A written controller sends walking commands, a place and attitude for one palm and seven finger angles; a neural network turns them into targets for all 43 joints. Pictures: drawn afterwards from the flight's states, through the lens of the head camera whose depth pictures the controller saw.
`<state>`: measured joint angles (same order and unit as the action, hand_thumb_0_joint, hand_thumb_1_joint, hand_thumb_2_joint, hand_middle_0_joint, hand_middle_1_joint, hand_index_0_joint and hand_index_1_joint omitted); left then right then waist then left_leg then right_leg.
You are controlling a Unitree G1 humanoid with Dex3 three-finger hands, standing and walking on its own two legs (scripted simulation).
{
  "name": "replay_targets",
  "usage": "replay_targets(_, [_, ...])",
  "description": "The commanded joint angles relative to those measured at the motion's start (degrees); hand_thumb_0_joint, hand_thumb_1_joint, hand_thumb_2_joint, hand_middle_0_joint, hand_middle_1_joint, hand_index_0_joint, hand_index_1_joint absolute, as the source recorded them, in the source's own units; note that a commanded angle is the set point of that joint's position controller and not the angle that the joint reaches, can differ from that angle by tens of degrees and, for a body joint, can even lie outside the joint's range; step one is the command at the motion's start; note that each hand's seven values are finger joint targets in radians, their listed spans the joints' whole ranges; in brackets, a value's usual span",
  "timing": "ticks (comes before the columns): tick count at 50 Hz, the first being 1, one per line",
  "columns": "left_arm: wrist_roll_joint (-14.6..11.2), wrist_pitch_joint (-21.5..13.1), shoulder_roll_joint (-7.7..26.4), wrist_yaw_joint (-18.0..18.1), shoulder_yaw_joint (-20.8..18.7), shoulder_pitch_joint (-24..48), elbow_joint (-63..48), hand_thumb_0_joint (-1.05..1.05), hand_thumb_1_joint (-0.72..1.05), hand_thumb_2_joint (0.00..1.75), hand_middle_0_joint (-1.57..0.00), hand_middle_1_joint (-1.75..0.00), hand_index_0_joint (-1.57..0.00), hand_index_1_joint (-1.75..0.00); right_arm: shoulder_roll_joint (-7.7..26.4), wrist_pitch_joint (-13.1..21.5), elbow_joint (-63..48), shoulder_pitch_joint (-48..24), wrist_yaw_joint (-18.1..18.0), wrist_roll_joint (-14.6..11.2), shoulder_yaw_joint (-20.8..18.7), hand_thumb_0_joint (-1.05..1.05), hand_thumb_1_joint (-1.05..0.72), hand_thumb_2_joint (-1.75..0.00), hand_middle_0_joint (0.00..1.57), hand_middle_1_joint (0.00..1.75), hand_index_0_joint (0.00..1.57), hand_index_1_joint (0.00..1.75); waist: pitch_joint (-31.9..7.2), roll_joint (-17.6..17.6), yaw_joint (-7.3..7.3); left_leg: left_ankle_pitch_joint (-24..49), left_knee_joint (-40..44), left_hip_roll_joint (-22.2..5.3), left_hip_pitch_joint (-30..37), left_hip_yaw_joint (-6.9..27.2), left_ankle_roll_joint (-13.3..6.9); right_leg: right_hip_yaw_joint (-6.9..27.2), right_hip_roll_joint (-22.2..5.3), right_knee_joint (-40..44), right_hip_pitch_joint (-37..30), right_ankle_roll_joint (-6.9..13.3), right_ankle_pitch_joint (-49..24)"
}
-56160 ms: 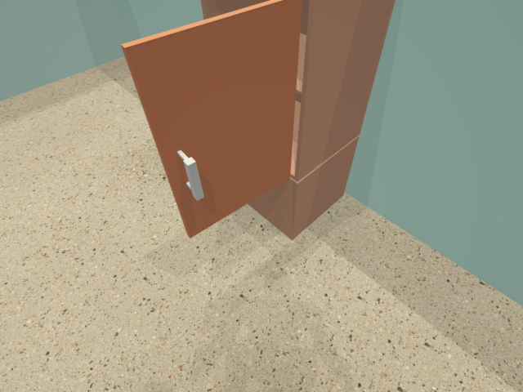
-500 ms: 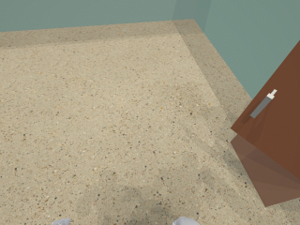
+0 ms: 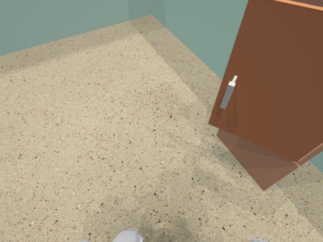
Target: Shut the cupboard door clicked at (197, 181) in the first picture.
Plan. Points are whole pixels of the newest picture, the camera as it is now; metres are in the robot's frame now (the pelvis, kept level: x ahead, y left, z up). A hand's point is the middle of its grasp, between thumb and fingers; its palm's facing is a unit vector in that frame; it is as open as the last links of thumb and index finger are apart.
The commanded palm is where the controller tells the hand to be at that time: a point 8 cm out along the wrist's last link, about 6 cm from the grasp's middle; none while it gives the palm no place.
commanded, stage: turn to face it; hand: left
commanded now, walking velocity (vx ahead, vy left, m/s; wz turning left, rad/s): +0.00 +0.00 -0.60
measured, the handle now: (229, 92) +0.64 -0.21 -0.07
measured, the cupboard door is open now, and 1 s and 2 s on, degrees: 31 31 31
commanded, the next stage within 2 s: take the last steps up to it in 0.58 s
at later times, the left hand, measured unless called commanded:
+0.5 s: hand (108, 218) +0.19 +0.18 -0.16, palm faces -0.28 -0.92 -0.28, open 7.4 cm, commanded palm none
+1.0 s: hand (121, 221) +0.19 +0.14 -0.18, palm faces -0.39 -0.91 -0.15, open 7.4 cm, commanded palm none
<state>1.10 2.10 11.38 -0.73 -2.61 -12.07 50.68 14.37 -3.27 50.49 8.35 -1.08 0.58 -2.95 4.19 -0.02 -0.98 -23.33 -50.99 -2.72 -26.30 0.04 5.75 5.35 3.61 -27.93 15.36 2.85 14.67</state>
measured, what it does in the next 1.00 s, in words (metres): steps on the spot, turning right: left foot, then right foot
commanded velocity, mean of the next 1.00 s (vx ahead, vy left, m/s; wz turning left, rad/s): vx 0.07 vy -0.04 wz -0.33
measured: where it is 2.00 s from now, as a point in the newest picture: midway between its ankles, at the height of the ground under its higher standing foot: outside the picture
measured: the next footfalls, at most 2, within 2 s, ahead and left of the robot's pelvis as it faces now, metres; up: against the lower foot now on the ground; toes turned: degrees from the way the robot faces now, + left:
left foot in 0.10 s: +0.06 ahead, +0.14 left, +0.00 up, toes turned -3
right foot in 0.50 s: +0.02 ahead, -0.12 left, +0.00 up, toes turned -20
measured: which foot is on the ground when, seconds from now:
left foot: up 0.00-0.08, down 0.10-0.50, up 0.52-0.86, down 0.88-1.00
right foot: down 0.00-0.10, up 0.12-0.48, down 0.50-0.88, up 0.90-1.00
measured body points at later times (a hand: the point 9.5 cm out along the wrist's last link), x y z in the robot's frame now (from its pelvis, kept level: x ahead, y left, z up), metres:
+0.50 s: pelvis +0.02 +0.00 -0.02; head +0.06 -0.03 +0.43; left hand +0.21 +0.22 -0.14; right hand -0.02 -0.27 -0.17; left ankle +0.02 +0.14 -0.74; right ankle -0.02 -0.11 -0.75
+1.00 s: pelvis +0.07 -0.02 +0.00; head +0.10 +0.01 +0.45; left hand +0.21 +0.19 -0.17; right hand +0.00 -0.25 -0.13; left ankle +0.10 +0.09 -0.74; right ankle -0.02 -0.11 -0.67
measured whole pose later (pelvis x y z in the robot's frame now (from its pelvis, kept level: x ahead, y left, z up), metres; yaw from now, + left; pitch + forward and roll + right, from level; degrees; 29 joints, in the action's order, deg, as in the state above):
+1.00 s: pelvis +0.07 -0.02 +0.00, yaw -24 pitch +1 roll -1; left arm 1.9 3.7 13.2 -2.5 -4.1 -14.4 56.6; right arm 9.5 1.3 54.3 17.7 -1.5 2.3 -0.4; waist 0.3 3.0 1.2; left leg -17.2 -29.2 -3.6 -13.2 -6.2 -0.4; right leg -0.3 0.8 -60.4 25.7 0.8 23.4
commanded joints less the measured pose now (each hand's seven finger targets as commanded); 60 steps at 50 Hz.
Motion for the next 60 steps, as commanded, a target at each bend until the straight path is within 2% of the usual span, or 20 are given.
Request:
replay_targets(1, [0.3, -0.8, 13.8, 1.3, -4.5, -0.2, -3.9, 0.0, 0.9, 0.9, -0.2, -0.3, -0.2, -0.3, 4.4, 2.2, -5.2, 0.0, -0.7, -0.5, -0.9, 0.0, -0.9, -0.9, 0.2, 0.3, 0.2, 0.3, -8.2, 8.9, 0.13, 0.5, 11.0, 1.4, 3.4, 0.1, -1.1, 18.2, -15.1, 3.2, -6.4, 7.8, -28.9])
replay_targets(3, [-0.2, -0.5, 13.1, 1.3, -4.3, 2.2, -4.1, 0.0, 0.9, 0.9, -0.2, -0.3, -0.2, -0.3, 5.0, 2.7, -3.7, 4.5, -0.9, -0.6, -1.0, 0.0, -0.9, -0.9, 0.2, 0.3, 0.2, 0.3, -8.6, 7.8, 2.66, 10.1, 24.2, 1.6, 14.6, -0.3, -1.7, 17.0, -11.7, -0.4, 0.0, 4.0, -24.5])
replay_targets(4, [-0.6, -0.3, 10.9, 1.1, -3.7, 2.3, -4.7, 0.0, 0.9, 0.9, -0.2, -0.3, -0.2, -0.3, 7.5, 3.3, -3.0, 6.6, -1.1, -0.3, -1.3, 0.0, -0.9, -0.9, 0.2, 0.3, 0.2, 0.3, -10.2, 1.4, 3.41, 13.4, 30.8, -4.0, 22.8, 4.1, -3.3, 12.8, -6.5, -4.8, 6.4, 0.8, -15.2])
replay_targets(5, [-1.2, -0.2, 7.7, 0.5, -3.1, 0.3, -5.5, 0.0, 0.9, 0.9, -0.2, -0.3, -0.2, -0.3, 13.0, 3.7, -3.5, 7.5, -1.2, 0.5, -2.2, 0.0, -0.9, -0.9, 0.2, 0.3, 0.2, 0.3, -11.4, -14.0, 3.19, 22.5, 33.4, -18.4, 29.0, 18.3, -9.1, 4.0, 1.5, -16.3, 16.1, -2.8, 8.8])
replay_targets(6, [-0.6, -0.2, 8.8, 0.4, -3.1, 1.5, -5.9, 0.0, 0.9, 0.9, -0.2, -0.3, -0.2, -0.3, 13.9, 3.2, -4.0, 8.2, -1.4, 0.8, -2.1, 0.0, -0.9, -0.9, 0.2, 0.3, 0.2, 0.3, -9.2, -14.8, 3.66, 29.7, 33.4, -25.6, 24.8, 21.1, -14.9, -1.4, -0.2, -29.0, 16.9, -4.0, 21.8])
replay_targets(7, [-0.2, -0.3, 9.5, 0.2, -3.2, 1.6, -6.4, 0.0, 0.9, 0.9, -0.2, -0.3, -0.2, -0.3, 12.5, 3.0, -5.1, 7.0, -1.3, 1.1, -1.6, 0.0, -0.9, -0.9, 0.2, 0.3, 0.2, 0.3, -7.1, -8.2, 2.98, 29.9, 32.7, -25.0, 19.6, 18.9, -16.6, -1.1, -2.7, -34.9, 15.2, -4.4, 20.1])
replay_targets(12, [0.0, 0.9, 7.8, -1.2, -3.3, 1.2, -4.0, 0.0, 0.9, 0.9, -0.2, -0.3, -0.2, -0.3, 8.6, 3.5, -5.0, 3.5, -1.9, 1.2, -0.6, 0.0, -0.9, -0.9, 0.2, 0.3, 0.2, 0.3, -6.5, -10.6, 1.01, 44.2, 28.4, -15.2, 23.3, 1.8, -13.3, -5.1, -4.5, -36.9, 17.0, -6.4, 13.1])
replay_targets(18, [0.0, 0.9, 5.8, -1.5, -2.3, 5.6, -5.2, 0.0, 0.9, 0.9, -0.2, -0.3, -0.2, -0.3, 10.1, 3.1, -2.2, 7.8, -1.1, 1.3, -1.7, 0.0, -0.9, -0.9, 0.2, 0.3, 0.2, 0.3, -6.8, -12.7, 3.28, 42.9, 26.8, -15.7, 22.7, -2.1, -12.9, -9.5, -4.0, -20.9, 9.7, -5.5, 10.8])
replay_targets(22, [0.1, 0.0, 6.9, -1.2, -2.3, 0.8, -3.5, 0.0, 0.9, 0.9, -0.2, -0.3, -0.2, -0.3, 10.8, 2.7, -1.7, 5.6, -0.5, 0.9, -2.1, 0.0, -0.9, -0.9, 0.2, 0.3, 0.2, 0.3, -7.5, -10.5, 0.47, 34.2, 20.5, -14.7, 16.8, -4.2, -9.7, -10.9, -2.9, -3.2, -3.1, -3.7, -0.2])
replay_targets(23, [0.2, -0.5, 9.1, -1.0, -2.8, -3.1, -2.2, 0.0, 0.9, 0.9, -0.2, -0.3, -0.2, -0.3, 10.1, 2.7, -1.9, 4.9, -0.3, 0.5, -2.2, 0.0, -0.9, -0.9, 0.2, 0.3, 0.2, 0.3, -9.0, -6.1, -1.61, 26.7, 14.7, -12.1, 12.4, -6.7, -6.9, -7.8, -5.4, 3.8, -10.6, -2.7, -9.1])
replay_targets(24, [0.9, -1.3, 15.3, -0.1, -3.9, -6.6, -1.1, 0.0, 0.9, 0.9, -0.2, -0.3, -0.2, -0.3, 5.7, 2.6, -3.4, 4.3, 0.0, -0.1, -1.4, 0.0, -0.9, -0.9, 0.2, 0.3, 0.2, 0.3, -10.6, 11.3, -3.18, 5.0, 3.0, -4.7, 0.0, -11.1, -3.2, 9.0, -18.5, 8.1, -19.4, 1.7, -23.4])
replay_targets(25, [0.2, -1.4, 18.4, 0.6, -4.2, -8.6, -0.2, 0.0, 0.9, 0.9, -0.2, -0.3, -0.2, -0.3, 4.6, 2.0, -5.1, 1.1, -0.3, 0.0, -0.6, 0.0, -0.9, -0.9, 0.2, 0.3, 0.2, 0.3, -8.8, 17.3, -4.55, -15.6, -8.4, -0.6, -6.0, -6.4, -2.2, 17.9, -26.9, 7.9, -15.8, 8.4, -38.3])
replay_targets(28, [0.3, -1.1, 13.9, 1.7, -3.4, -0.9, -1.7, 0.0, 0.9, 0.9, -0.2, -0.3, -0.2, -0.3, 4.9, 1.2, -2.3, 2.6, -0.5, 0.2, -0.8, 0.0, -0.9, -0.9, 0.2, 0.3, 0.2, 0.3, -4.8, 14.7, -0.79, -6.6, -17.0, -2.9, -8.6, 0.3, -2.5, 12.8, -21.4, 9.3, -8.8, 9.4, -23.3])
replay_targets(32, [0.2, -1.7, 11.1, 1.9, -2.4, 2.0, -2.4, 0.0, 0.9, 0.9, -0.2, -0.3, -0.2, -0.3, 4.0, 1.4, 0.4, 5.7, 0.1, 0.3, -0.5, 0.0, -0.9, -0.9, 0.2, 0.3, 0.2, 0.3, -6.8, 10.1, 1.66, 0.1, -10.6, -2.0, -3.2, -1.5, -1.4, 3.1, -16.4, 7.1, -7.6, 7.0, -30.2])
replay_targets(41, [0.0, -1.5, 10.4, 0.8, -3.0, 1.4, -0.1, 0.0, 0.9, 0.9, -0.2, -0.3, -0.2, -0.3, 2.3, 3.5, 1.9, 9.6, -0.2, 0.9, 0.1, 0.0, -0.9, -0.9, 0.2, 0.3, 0.2, 0.3, -4.9, 8.4, 2.98, 7.2, 20.6, 0.9, 14.7, -5.9, -2.4, 7.1, -13.2, 7.2, 1.3, 6.1, 1.2])
replay_targets(42, [-0.2, -1.2, 8.6, 0.5, -2.5, 1.8, -0.2, 0.0, 0.9, 0.9, -0.2, -0.3, -0.2, -0.3, 4.0, 4.1, 3.1, 12.9, -0.3, 0.9, -0.2, 0.0, -0.9, -0.9, 0.2, 0.3, 0.2, 0.3, -4.5, 2.7, 4.59, 7.4, 26.8, -0.8, 22.4, -2.9, -3.0, 4.8, -10.1, 2.6, 8.7, 3.8, 9.9])
replay_targets(44, [-0.3, -1.0, 4.5, -0.2, -1.6, 2.7, -2.9, 0.0, 0.9, 0.9, -0.2, -0.3, -0.2, -0.3, 13.3, 4.5, 3.8, 19.9, -1.1, 2.2, -2.1, 0.0, -0.9, -0.9, 0.2, 0.3, 0.2, 0.3, -2.5, -19.4, 7.39, -11.2, 41.7, -25.0, 25.0, 28.8, -12.8, -6.5, -0.3, -24.6, 24.0, -1.6, 21.2])
replay_targets(46, [1.2, -0.9, 7.2, -1.2, -2.8, 4.7, -2.6, 0.0, 0.9, 0.9, -0.2, -0.3, -0.2, -0.3, 10.3, 4.7, 2.4, 15.8, -1.2, 2.0, -1.1, 0.0, -0.9, -0.9, 0.2, 0.3, 0.2, 0.3, 1.8, -8.2, 4.81, -9.9, 44.1, -22.4, 15.5, 24.2, -13.5, -1.6, -5.2, -35.8, 22.8, -1.5, 11.8])
replay_targets(51, [0.5, -0.9, 4.4, -2.0, -2.1, 1.3, 0.5, 0.0, 0.9, 0.9, -0.2, -0.3, -0.2, -0.3, 6.3, 6.3, 3.3, 14.2, -1.6, 1.5, 0.1, 0.0, -0.9, -0.9, 0.2, 0.3, 0.2, 0.3, -2.1, -8.5, 2.59, 21.9, 37.8, -15.9, 21.1, 4.2, -12.0, -4.3, -6.3, -34.8, 20.8, -3.9, 3.0])
replay_targets(60, [0.3, -1.4, 3.0, -2.2, -1.2, 4.6, 0.7, 0.0, 0.9, 0.9, -0.2, -0.3, -0.2, -0.3, 8.0, 5.2, 6.5, 15.1, -0.9, 1.7, -1.5, 0.0, -0.9, -0.9, 0.2, 0.3, 0.2, 0.3, -1.7, -11.3, 3.39, 23.8, 32.8, -16.2, 18.9, -2.5, -11.6, -11.0, -5.2, -9.8, 7.4, -3.3, 1.4])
